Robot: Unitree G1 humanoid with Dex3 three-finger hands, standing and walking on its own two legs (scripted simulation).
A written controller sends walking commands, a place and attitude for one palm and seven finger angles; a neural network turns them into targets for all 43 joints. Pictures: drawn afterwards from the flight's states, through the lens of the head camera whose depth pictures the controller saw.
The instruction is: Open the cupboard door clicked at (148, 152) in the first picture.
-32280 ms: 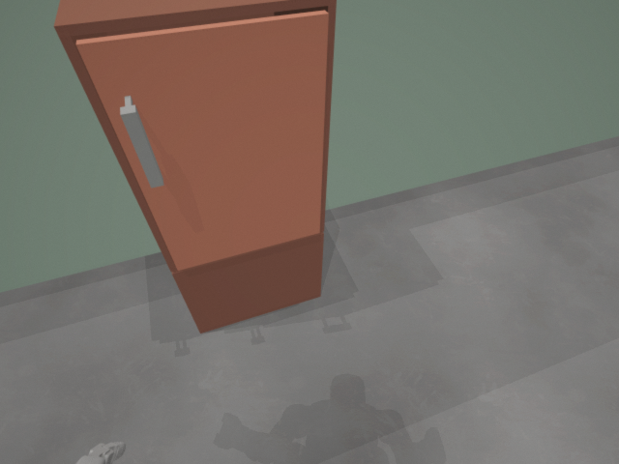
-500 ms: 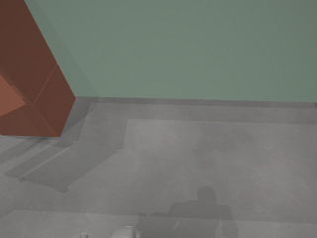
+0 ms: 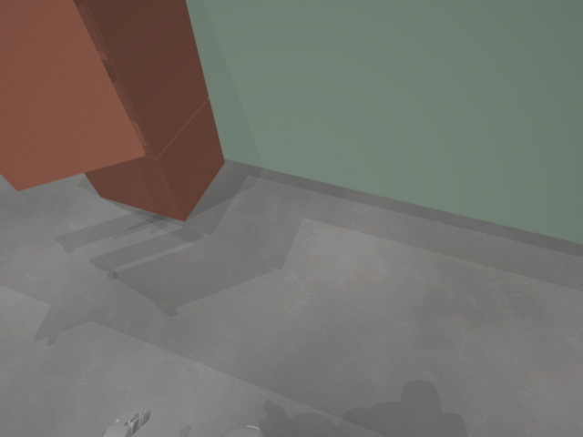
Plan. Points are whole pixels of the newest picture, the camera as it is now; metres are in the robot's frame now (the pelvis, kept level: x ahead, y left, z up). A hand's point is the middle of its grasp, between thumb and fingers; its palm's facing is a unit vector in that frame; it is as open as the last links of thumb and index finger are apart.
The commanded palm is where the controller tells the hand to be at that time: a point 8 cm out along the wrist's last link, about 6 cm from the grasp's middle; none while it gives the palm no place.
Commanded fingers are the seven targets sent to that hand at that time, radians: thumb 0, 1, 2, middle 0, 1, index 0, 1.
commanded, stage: turn to face it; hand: left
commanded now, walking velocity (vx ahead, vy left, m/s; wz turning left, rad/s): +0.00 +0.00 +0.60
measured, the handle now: out of the picture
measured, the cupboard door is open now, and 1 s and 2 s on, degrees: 43 43 43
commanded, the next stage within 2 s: take the last steps up to it in 0.68 s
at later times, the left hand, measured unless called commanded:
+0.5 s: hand out of the picture +0.01 +0.24 -0.17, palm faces +0.33 -0.92 -0.23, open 7.3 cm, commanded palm none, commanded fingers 0.00 0.90 0.90 -0.20 -0.30 -0.20 -0.30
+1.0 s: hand out of the picture -0.02 +0.19 -0.16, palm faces +0.50 -0.84 -0.20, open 7.3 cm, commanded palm none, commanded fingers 0.00 0.90 0.90 -0.20 -0.30 -0.20 -0.30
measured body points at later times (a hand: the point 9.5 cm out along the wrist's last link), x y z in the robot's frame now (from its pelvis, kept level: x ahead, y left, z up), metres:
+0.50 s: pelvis +0.02 +0.02 +0.01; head +0.06 +0.06 +0.46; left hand -0.01 +0.29 -0.15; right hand +0.18 -0.19 -0.12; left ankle -0.01 +0.12 -0.73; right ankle +0.02 -0.13 -0.66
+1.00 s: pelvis +0.05 +0.01 +0.01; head +0.07 +0.03 +0.46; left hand -0.05 +0.23 -0.14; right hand +0.22 -0.18 -0.13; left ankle -0.01 +0.12 -0.70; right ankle +0.06 -0.12 -0.73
